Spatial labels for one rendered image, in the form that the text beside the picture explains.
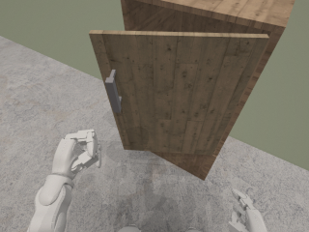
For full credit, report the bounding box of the cupboard door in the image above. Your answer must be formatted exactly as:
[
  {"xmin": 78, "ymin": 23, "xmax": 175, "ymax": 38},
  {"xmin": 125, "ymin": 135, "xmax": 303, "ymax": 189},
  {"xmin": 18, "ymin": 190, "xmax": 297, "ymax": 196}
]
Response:
[{"xmin": 89, "ymin": 30, "xmax": 269, "ymax": 156}]

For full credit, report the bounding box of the right robot hand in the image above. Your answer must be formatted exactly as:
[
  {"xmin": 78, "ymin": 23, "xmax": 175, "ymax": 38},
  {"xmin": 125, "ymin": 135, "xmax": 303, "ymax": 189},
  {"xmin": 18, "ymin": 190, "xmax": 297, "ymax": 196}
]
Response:
[{"xmin": 229, "ymin": 188, "xmax": 268, "ymax": 232}]

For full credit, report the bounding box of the handle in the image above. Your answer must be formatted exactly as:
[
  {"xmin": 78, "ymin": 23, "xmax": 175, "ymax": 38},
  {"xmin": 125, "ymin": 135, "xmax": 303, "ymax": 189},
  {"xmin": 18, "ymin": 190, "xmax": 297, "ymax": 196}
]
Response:
[{"xmin": 104, "ymin": 70, "xmax": 122, "ymax": 113}]

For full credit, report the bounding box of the robot left forearm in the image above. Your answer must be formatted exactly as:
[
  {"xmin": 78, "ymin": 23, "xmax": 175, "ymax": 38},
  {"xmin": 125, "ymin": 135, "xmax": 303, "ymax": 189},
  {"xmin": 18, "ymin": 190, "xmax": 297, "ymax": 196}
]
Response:
[{"xmin": 27, "ymin": 174, "xmax": 74, "ymax": 232}]

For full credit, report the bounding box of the left robot hand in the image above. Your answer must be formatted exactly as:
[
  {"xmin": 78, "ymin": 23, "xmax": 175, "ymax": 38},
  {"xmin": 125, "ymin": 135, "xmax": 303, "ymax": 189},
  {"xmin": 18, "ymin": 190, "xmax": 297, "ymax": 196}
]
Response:
[{"xmin": 51, "ymin": 129, "xmax": 102, "ymax": 180}]

